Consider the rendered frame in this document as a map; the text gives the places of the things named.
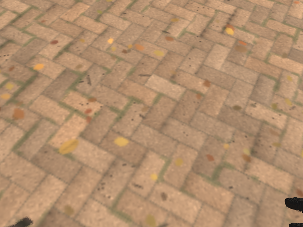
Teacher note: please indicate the right robot hand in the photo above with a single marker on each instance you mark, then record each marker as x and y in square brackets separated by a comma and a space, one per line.
[295, 203]

